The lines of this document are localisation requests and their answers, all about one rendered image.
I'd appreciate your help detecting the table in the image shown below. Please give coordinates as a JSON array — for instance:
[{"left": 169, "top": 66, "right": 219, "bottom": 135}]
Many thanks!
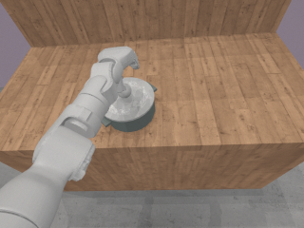
[{"left": 0, "top": 0, "right": 304, "bottom": 192}]

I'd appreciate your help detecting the robot left forearm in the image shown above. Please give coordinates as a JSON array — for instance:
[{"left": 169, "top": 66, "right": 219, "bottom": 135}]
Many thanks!
[{"left": 32, "top": 56, "right": 124, "bottom": 163}]

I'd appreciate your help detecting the robot left upper arm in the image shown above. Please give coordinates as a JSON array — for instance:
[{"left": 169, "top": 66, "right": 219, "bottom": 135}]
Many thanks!
[{"left": 0, "top": 125, "right": 96, "bottom": 228}]

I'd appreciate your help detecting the left robot hand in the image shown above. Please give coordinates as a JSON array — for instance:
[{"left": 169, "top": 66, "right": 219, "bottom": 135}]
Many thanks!
[{"left": 97, "top": 46, "right": 140, "bottom": 93}]

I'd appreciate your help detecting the knob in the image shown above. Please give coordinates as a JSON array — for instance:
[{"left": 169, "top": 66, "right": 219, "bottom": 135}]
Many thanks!
[{"left": 118, "top": 83, "right": 132, "bottom": 99}]

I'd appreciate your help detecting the lid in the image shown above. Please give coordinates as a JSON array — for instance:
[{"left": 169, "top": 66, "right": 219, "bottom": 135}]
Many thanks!
[{"left": 104, "top": 77, "right": 155, "bottom": 123}]

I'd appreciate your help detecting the pot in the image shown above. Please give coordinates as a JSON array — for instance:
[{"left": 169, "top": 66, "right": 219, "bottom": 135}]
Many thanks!
[{"left": 101, "top": 83, "right": 158, "bottom": 133}]

